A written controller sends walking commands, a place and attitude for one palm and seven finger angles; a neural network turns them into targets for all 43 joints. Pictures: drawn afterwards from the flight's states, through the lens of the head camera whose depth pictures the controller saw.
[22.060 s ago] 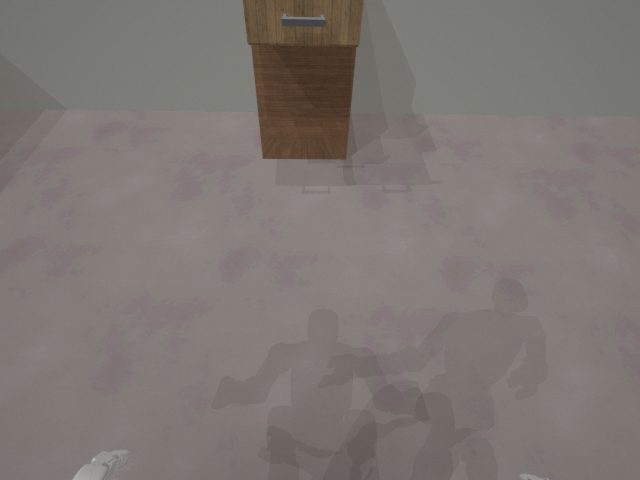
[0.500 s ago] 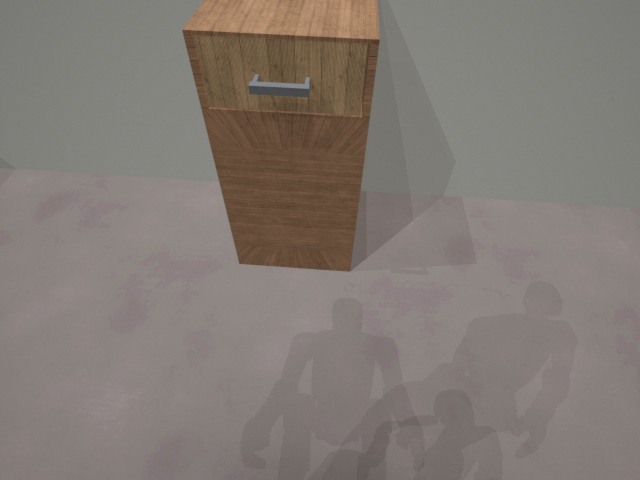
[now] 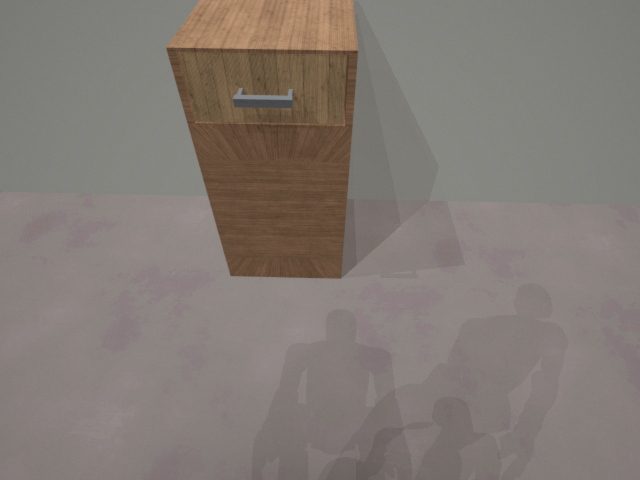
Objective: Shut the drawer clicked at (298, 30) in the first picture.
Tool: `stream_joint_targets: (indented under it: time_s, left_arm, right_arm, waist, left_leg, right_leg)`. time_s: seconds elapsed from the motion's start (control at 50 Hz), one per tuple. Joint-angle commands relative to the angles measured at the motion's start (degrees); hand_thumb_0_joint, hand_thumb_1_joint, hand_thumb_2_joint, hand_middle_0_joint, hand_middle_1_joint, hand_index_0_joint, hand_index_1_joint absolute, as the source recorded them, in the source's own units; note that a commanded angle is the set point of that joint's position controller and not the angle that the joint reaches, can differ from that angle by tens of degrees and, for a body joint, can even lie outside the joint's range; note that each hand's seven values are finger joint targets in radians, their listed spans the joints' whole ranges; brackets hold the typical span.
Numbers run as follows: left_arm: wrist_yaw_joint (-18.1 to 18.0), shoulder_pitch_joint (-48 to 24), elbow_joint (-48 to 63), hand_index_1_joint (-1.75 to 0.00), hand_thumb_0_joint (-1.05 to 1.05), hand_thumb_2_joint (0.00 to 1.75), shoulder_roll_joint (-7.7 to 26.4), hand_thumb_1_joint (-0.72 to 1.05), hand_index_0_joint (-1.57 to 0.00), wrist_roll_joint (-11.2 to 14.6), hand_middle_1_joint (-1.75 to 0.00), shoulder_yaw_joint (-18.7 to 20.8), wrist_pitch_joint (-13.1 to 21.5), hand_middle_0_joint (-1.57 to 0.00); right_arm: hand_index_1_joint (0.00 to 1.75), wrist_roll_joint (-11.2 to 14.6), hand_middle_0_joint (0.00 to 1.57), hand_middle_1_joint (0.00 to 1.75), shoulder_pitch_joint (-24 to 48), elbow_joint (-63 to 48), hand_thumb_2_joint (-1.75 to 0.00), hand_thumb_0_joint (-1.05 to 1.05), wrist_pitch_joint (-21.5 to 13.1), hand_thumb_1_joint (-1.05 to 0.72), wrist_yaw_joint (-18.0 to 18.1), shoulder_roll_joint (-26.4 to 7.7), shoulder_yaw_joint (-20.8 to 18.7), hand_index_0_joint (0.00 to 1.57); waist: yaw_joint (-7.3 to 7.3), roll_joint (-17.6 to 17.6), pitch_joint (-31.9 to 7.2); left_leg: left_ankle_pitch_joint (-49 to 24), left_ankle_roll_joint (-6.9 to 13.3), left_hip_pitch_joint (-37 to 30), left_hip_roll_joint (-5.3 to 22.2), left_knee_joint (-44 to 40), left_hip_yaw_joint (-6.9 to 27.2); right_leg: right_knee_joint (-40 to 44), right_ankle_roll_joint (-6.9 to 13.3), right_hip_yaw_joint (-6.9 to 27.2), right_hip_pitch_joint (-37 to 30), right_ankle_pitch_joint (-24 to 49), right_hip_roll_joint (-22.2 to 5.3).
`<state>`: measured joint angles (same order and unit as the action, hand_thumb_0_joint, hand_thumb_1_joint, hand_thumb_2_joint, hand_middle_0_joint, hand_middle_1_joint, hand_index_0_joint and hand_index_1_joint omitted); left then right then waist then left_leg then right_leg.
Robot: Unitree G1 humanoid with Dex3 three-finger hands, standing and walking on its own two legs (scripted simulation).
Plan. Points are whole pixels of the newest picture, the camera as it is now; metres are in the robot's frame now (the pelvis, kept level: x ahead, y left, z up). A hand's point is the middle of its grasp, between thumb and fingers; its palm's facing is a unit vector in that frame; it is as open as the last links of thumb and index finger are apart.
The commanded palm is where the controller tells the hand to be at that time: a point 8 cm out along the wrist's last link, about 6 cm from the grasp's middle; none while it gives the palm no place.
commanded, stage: let the arm hang, fingers relaxed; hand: left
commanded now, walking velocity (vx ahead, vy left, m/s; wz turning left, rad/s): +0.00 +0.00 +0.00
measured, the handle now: (264, 96) +0.93 +0.17 +0.01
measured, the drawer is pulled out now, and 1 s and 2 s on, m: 0.00 0.00 0.00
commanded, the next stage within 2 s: look to check the result in 0.06 s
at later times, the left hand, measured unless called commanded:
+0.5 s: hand out of the picture -0.01 +0.15 -0.18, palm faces +0.04 -0.98 -0.19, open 7.4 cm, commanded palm none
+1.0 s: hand out of the picture +0.03 +0.16 -0.17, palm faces +0.03 -0.98 -0.21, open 7.4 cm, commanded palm none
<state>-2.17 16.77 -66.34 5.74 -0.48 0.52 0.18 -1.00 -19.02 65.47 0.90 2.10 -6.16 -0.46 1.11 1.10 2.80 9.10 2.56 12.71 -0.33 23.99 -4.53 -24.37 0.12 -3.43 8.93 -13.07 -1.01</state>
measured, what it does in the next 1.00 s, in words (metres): stands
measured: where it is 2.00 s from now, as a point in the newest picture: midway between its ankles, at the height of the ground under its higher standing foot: outside the picture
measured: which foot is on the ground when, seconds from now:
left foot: down 0.00-1.00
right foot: down 0.00-1.00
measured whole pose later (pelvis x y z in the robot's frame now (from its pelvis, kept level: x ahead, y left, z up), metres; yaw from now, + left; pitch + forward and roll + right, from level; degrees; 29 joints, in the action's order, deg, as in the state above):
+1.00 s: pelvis +0.02 -0.02 +0.00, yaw +0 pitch -2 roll +0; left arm -2.0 13.7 -66.8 8.5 -0.3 1.0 1.0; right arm -0.8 -14.3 66.1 0.4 2.1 -8.9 -0.7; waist 1.0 1.3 3.7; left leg 10.0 0.7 10.6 1.1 22.6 -3.9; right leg -21.6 1.6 -3.9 6.2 -13.5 0.6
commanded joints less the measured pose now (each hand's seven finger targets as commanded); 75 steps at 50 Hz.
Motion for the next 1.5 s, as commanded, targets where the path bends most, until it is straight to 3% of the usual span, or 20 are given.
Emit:
stream_joint_targets:
  time_s: [0.0, 0.1, 0.14, 0.5, 1.02, 1.16, 1.26, 1.48]
  left_arm:
    - [-0.28, 5.42, 0.20, -0.30, 0.00, 0.90, 5.19, 0.90, -0.20, -0.19, -0.30, 1.01, 0.09, -0.20]
    - [-0.35, 5.36, 0.26, -0.30, 0.00, 0.90, 5.29, 0.90, -0.20, -0.19, -0.30, 1.14, 0.09, -0.20]
    - [-0.38, 5.58, 0.18, -0.30, 0.00, 0.90, 5.42, 0.90, -0.20, -0.19, -0.30, 1.21, 0.27, -0.20]
    - [-0.33, 3.77, 0.12, -0.30, 0.00, 0.90, 6.91, 0.90, -0.20, -0.10, -0.30, 1.16, 0.85, -0.20]
    - [-0.04, 0.32, 0.59, -0.30, 0.00, 0.90, 9.93, 0.90, -0.20, 0.03, -0.30, 1.45, 1.29, -0.20]
    - [0.05, -0.54, 0.66, -0.30, 0.00, 0.90, 10.66, 0.90, -0.20, 0.03, -0.30, 1.48, 1.35, -0.20]
    - [0.11, -1.01, 0.75, -0.30, 0.00, 0.90, 11.13, 0.90, -0.20, 0.04, -0.30, 1.49, 1.37, -0.20]
    - [0.22, -1.87, 0.85, -0.30, 0.00, 0.90, 12.48, 0.90, -0.20, 0.08, -0.30, 1.60, 1.56, -0.20]
  right_arm:
    - [0.30, -0.17, 0.20, 0.30, -4.53, -1.10, -0.90, 0.00, -0.57, -0.90, 0.42, -4.59, -1.02, 0.20]
    - [0.30, -0.16, 0.20, 0.30, -5.21, -0.83, -0.90, 0.00, -0.54, -0.90, 0.45, -4.35, -1.16, 0.20]
    - [0.30, -0.10, 0.20, 0.30, -5.23, -1.00, -0.90, 0.00, -0.61, -0.90, 0.44, -4.38, -1.31, 0.20]
    - [0.30, -0.02, 0.20, 0.30, -2.81, -0.73, -0.90, 0.00, -0.58, -0.90, 0.32, -5.46, -1.32, 0.20]
    - [0.30, 0.10, 0.20, 0.30, 1.67, -0.67, -0.90, 0.00, -1.21, -0.90, 0.46, -9.36, -1.15, 0.20]
    - [0.30, -0.02, 0.20, 0.30, 2.37, -0.49, -0.90, 0.00, -1.09, -0.90, 0.37, -9.76, -1.14, 0.20]
    - [0.30, -0.01, 0.20, 0.30, 3.29, -0.52, -0.90, 0.00, -1.15, -0.90, 0.37, -10.37, -1.09, 0.20]
    - [0.30, 0.04, 0.20, 0.30, 4.48, -0.74, -0.90, 0.00, -1.26, -0.90, 0.32, -11.69, -1.14, 0.20]
  waist:
    - [-0.59, -0.07, 4.66]
    - [-0.49, 0.67, 4.35]
    - [-0.51, -0.82, 3.05]
    - [-0.12, -1.33, 3.92]
    - [-0.50, -0.62, 0.68]
    - [-0.35, -1.76, 1.35]
    - [-0.41, -0.36, 1.18]
    - [-0.48, -0.67, 0.71]
  left_leg:
    - [7.98, 0.12, 0.73, 6.12, -7.14, 8.45]
    - [8.72, 0.08, 1.03, 6.34, -7.19, 8.43]
    - [7.13, 0.15, 0.06, 6.33, -6.37, 7.97]
    - [2.03, -0.46, -2.44, 6.12, -4.45, 6.45]
    - [-5.76, -0.66, -5.44, 7.05, -4.99, 6.85]
    - [-4.93, -0.84, -5.45, 7.12, -5.40, 6.51]
    - [-4.88, -0.90, -5.69, 7.23, -5.62, 6.54]
    - [-5.96, -1.07, -6.31, 7.40, -5.83, 6.47]
  right_leg:
    - [5.74, 2.58, 4.44, 6.00, -4.44, -4.08]
    - [5.52, 2.64, 4.40, 5.91, -4.56, -3.97]
    - [5.80, 2.74, 4.46, 5.49, -4.18, -4.28]
    - [7.80, 2.94, 5.82, 6.48, -3.43, -5.03]
    - [7.97, 2.61, 5.46, 1.26, 5.57, -5.28]
    - [8.85, 2.56, 5.61, 1.13, 5.45, -5.42]
    - [9.13, 2.60, 5.79, 0.83, 5.47, -5.47]
    - [9.48, 2.48, 5.77, -0.04, 7.76, -5.76]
